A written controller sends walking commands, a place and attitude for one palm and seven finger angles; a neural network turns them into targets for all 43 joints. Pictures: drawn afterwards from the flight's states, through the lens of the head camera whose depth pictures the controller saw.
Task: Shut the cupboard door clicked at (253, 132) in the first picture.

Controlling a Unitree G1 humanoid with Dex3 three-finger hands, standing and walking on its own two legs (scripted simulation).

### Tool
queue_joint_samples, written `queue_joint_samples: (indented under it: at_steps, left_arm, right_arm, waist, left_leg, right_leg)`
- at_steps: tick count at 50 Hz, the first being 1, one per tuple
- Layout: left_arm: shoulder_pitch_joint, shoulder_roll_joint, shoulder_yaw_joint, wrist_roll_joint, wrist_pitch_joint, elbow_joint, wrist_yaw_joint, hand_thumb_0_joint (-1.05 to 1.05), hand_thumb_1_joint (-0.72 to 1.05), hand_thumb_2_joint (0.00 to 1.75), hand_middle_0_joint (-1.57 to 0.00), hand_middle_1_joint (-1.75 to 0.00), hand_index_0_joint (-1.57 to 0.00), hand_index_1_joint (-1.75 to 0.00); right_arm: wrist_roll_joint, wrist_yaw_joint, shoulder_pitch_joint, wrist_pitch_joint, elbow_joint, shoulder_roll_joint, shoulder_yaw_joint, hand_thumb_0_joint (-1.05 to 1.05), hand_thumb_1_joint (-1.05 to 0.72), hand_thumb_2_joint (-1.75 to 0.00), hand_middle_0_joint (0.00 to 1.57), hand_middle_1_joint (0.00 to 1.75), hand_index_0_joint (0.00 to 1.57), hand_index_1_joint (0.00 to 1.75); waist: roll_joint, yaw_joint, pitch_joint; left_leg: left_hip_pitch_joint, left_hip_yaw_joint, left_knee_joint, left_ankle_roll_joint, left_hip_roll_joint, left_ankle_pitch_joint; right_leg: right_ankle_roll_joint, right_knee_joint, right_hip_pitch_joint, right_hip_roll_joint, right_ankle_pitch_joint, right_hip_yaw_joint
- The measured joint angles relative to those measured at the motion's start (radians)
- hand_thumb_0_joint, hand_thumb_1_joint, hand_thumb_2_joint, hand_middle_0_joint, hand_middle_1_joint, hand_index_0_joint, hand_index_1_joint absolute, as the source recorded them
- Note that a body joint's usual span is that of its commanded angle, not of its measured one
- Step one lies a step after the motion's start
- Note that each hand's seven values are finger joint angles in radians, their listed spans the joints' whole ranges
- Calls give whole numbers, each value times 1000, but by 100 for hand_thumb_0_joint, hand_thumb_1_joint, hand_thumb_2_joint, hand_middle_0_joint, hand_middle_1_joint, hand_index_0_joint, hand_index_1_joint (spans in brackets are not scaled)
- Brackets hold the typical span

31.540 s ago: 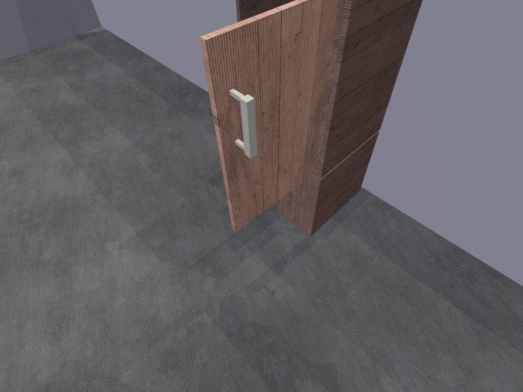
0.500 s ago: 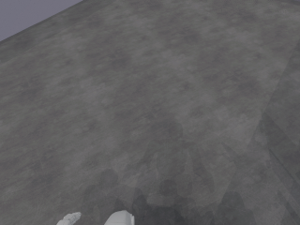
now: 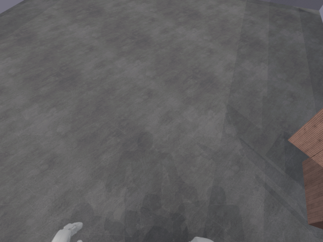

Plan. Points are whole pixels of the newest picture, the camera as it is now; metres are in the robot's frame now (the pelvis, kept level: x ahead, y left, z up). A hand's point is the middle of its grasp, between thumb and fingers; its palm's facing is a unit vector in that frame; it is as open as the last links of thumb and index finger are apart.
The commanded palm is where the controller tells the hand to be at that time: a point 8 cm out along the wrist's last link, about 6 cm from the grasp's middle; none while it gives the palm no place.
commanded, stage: turn to face it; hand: left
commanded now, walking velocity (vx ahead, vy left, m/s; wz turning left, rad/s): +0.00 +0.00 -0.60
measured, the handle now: out of the picture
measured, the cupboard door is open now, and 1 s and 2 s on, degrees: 57 57 57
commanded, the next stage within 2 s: take the last steps up to it in 1.38 s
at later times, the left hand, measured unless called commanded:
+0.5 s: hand (103, 231) +0.16 +0.18 -0.19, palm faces -0.24 -0.95 -0.21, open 7.4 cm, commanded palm none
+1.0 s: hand (145, 200) +0.25 +0.06 -0.15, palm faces -0.55 -0.78 -0.29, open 7.4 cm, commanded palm none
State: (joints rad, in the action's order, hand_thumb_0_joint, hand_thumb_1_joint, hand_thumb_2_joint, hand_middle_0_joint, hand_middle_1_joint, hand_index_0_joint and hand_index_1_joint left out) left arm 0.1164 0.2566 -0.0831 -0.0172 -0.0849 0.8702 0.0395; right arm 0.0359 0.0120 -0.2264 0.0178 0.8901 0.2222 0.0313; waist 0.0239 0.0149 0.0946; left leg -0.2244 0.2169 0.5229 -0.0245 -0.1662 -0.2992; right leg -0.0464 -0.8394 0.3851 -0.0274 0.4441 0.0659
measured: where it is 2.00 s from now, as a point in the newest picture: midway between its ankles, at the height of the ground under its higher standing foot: outside the picture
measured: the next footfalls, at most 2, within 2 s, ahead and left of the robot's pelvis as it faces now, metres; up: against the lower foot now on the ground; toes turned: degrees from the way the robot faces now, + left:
right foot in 0.08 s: +0.03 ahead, -0.14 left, +0.00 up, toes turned -7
left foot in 0.46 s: +0.11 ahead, +0.09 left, +0.00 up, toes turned -12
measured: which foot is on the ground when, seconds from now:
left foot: down 0.00-0.08, up 0.10-0.44, down 0.46-0.86, up 0.88-1.00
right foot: up 0.00-0.06, down 0.08-0.46, up 0.48-0.84, down 0.86-1.00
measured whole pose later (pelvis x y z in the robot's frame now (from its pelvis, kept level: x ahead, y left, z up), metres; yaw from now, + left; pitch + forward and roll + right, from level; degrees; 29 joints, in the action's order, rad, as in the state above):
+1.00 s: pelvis +0.03 -0.04 -0.01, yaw -34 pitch +1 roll +0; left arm 0.13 0.21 -0.04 -0.01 -0.03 0.88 0.00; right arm 0.02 0.02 -0.21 0.06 0.93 0.30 0.06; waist 0.06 0.03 0.09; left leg -0.48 0.05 1.10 -0.10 -0.10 -0.46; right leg 0.03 -0.55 0.27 0.01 0.30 0.01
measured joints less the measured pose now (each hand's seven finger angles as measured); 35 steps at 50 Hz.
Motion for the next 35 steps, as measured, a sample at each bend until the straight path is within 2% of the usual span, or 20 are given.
queue_joint_samples:
  at_steps: [2, 4, 5, 7, 9, 11, 15, 20, 22, 23, 25, 26, 29, 32, 35]
  left_arm:
    - [-5, -3, 5, -1, 8, -5, 1, 1, 91, 90, -20, -30, -19, -30]
    - [2, 4, 12, -4, 29, -17, 0, 1, 91, 90, -20, -30, -19, -30]
    - [-2, -6, 15, -4, 41, -13, -8, 1, 91, 90, -20, -30, -19, -30]
    - [2, -27, 26, -1, 53, -9, -20, 0, 91, 90, -20, -30, -19, -30]
    - [17, -39, 31, 1, 54, -5, -31, 0, 91, 90, -20, -30, -20, -30]
    - [32, -43, 35, 1, 49, 4, -36, 0, 91, 90, -20, -30, -20, -30]
    - [55, -45, 38, -2, 43, 19, -35, 0, 90, 90, -21, -30, -20, -30]
    - [71, -35, 29, -5, 37, 27, -32, 1, 90, 90, -21, -30, -20, -30]
    - [78, -28, 23, -1, 30, 30, -34, 1, 90, 90, -21, -30, -20, -30]
    - [80, -22, 20, 3, 25, 30, -34, 1, 90, 90, -21, -30, -20, -30]
    - [72, -4, 12, 5, 14, 35, -33, 1, 90, 90, -21, -30, -20, -30]
    - [67, 3, 8, 3, 10, 38, -30, 1, 90, 90, -21, -30, -20, -30]
    - [52, 15, -3, 2, 5, 40, -17, 1, 91, 90, -20, -30, -20, -30]
    - [39, 18, -6, 2, 0, 30, -9, 1, 91, 90, -20, -30, -19, -30]
    - [23, 16, -6, 1, -4, 22, -4, 1, 91, 90, -20, -30, -19, -30]
  right_arm:
    - [-2, -3, -9, 4, 7, 13, 9, 1, -90, -90, 20, 30, 20, 30]
    - [-9, -7, -28, 11, 9, 25, 18, 1, -90, -90, 20, 30, 20, 30]
    - [-12, -6, -21, 22, 15, 40, 23, 1, -90, -90, 20, 30, 20, 30]
    - [-16, 5, 3, 46, 29, 63, 31, 1, -90, -90, 20, 30, 20, 30]
    - [-17, 10, 27, 52, 33, 69, 32, 1, -91, -90, 20, 30, 20, 30]
    - [-17, 7, 43, 47, 24, 66, 29, 1, -91, -90, 20, 30, 20, 30]
    - [-18, 1, 62, 38, 0, 50, 23, 1, -91, -90, 20, 30, 20, 30]
    - [-25, 1, 84, 26, -19, 25, 12, 1, -91, -90, 20, 30, 20, 30]
    - [-27, 3, 84, 13, -27, 19, 5, 1, -91, -90, 20, 30, 20, 30]
    - [-23, 5, 82, 2, -30, 15, 1, 1, -91, -90, 20, 30, 20, 30]
    - [-14, 6, 81, -6, -35, 0, -10, 1, -91, -90, 20, 30, 20, 30]
    - [-9, 7, 76, -9, -38, -6, -16, 1, -91, -90, 20, 30, 20, 30]
    - [-3, 12, 54, -10, -42, -18, -23, 1, -91, -90, 20, 30, 20, 30]
    - [-3, 13, 35, -10, -33, -20, -22, 1, -90, -90, 20, 30, 20, 30]
    - [-2, 9, 15, -8, -17, -14, -15, 1, -90, -90, 20, 30, 20, 30]
  waist:
    - [12, 6, -1]
    - [4, 7, -16]
    - [21, 6, -12]
    - [46, 8, 0]
    - [41, 5, 6]
    - [27, 6, 5]
    - [-1, 1, -3]
    - [-34, -19, -10]
    - [-43, -23, -18]
    - [-50, -23, -24]
    - [-73, -30, -17]
    - [-75, -31, -14]
    - [-67, -28, -5]
    - [-50, -27, -1]
    - [-31, -19, -1]
  left_leg:
    - [-6, 20, 40, -16, -19, -25]
    - [-38, 30, 130, -33, -25, -71]
    - [-75, -14, 219, -42, -26, -144]
    - [-158, -116, 417, -53, 12, -232]
    - [-223, -158, 545, -65, 48, -210]
    - [-260, -171, 574, -76, 65, -159]
    - [-269, -183, 481, -85, 87, -113]
    - [-197, -187, 258, -77, 119, -94]
    - [-131, -182, 103, -68, 129, -12]
    - [-114, -174, 59, -36, 127, 26]
    - [-111, -142, 83, 20, 123, 6]
    - [-101, -129, 81, 33, 114, -5]
    - [-57, -102, 31, 38, 89, 3]
    - [-20, -72, -15, 33, 62, 21]
    - [2, -40, -31, 23, 37, 21]
  right_leg:
    - [12, 125, -54, 5, -62, 15]
    - [43, 269, -119, 0, -142, 9]
    - [55, 247, -106, 12, -111, 5]
    - [67, 222, -94, 27, -92, -10]
    - [67, 252, -101, 33, -116, -38]
    - [69, 292, -114, 37, -143, -63]
    - [68, 337, -129, 46, -166, -105]
    - [54, 321, -119, 63, -157, -158]
    - [40, 284, -101, 75, -136, -180]
    - [37, 249, -83, 82, -120, -190]
    - [28, 68, -21, 81, 26, -174]
    - [21, -42, 14, 83, 64, -154]
    - [-2, -258, 77, 62, 62, -92]
    - [-15, -272, 86, 31, 34, -52]
    - [-16, -180, 62, 7, 20, -30]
